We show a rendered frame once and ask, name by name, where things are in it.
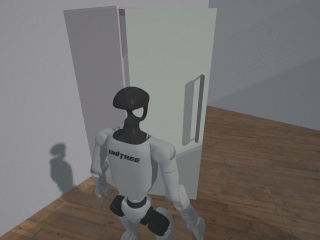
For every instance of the robot right hand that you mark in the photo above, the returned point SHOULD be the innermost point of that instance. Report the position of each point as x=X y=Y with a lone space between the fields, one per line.
x=198 y=231

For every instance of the right robot upper arm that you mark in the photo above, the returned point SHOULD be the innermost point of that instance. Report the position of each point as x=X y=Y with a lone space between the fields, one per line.
x=164 y=154

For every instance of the left robot upper arm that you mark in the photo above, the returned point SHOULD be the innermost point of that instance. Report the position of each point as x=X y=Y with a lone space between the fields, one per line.
x=99 y=165

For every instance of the right robot forearm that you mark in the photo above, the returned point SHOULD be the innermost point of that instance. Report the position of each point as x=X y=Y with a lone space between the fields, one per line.
x=186 y=209

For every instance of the handle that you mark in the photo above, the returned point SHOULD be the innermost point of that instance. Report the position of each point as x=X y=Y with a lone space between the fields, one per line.
x=199 y=110

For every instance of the left robot forearm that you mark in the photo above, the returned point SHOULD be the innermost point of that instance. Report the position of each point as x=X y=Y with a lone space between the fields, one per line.
x=99 y=179

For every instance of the robot left hand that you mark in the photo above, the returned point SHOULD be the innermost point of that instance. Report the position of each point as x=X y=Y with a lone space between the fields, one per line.
x=99 y=192

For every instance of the humanoid robot head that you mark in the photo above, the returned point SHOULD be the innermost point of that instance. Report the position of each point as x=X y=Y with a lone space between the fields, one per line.
x=129 y=99

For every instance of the fridge door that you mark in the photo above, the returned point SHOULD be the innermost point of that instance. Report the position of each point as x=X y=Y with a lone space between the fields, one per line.
x=168 y=51

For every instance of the robot right thigh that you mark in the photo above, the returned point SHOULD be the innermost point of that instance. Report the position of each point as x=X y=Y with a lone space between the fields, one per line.
x=160 y=222

